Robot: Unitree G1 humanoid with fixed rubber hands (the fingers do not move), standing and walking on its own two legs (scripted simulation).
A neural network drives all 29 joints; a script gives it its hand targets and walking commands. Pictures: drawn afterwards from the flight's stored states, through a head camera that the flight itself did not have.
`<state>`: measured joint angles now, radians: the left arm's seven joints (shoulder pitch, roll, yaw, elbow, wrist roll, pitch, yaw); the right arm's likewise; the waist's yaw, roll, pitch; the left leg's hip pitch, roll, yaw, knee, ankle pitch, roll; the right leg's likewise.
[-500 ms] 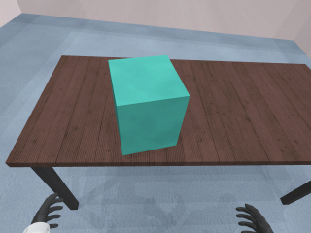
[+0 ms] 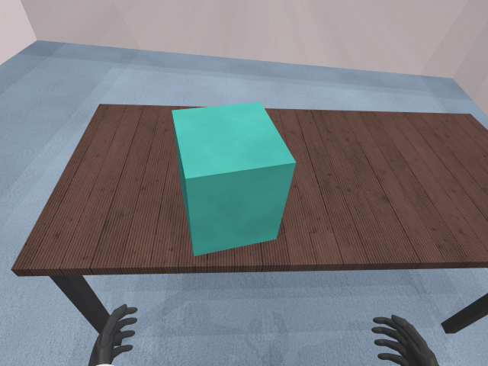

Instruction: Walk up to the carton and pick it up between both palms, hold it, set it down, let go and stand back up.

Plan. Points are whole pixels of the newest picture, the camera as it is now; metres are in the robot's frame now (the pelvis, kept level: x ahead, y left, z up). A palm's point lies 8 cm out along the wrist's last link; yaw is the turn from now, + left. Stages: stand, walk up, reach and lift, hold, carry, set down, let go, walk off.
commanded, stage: reach and lift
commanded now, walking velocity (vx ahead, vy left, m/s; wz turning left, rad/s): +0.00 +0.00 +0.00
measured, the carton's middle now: (227, 178) +0.51 +0.06 +0.00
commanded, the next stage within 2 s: none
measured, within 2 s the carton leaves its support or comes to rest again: neither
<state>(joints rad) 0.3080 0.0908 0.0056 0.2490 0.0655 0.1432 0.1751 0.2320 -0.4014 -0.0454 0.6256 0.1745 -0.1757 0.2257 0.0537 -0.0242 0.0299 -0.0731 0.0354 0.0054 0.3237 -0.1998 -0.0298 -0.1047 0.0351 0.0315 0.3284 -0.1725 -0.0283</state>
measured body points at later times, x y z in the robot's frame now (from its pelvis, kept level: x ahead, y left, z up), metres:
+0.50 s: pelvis +0.01 -0.01 +0.00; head +0.01 +0.00 +0.45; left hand +0.18 +0.17 -0.02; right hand +0.20 -0.26 -0.03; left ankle -0.01 +0.14 -0.75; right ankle +0.01 -0.11 -0.75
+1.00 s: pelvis +0.00 -0.01 +0.00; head +0.01 +0.00 +0.45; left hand +0.23 +0.16 +0.02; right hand +0.26 -0.24 +0.01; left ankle -0.01 +0.14 -0.75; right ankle +0.01 -0.11 -0.75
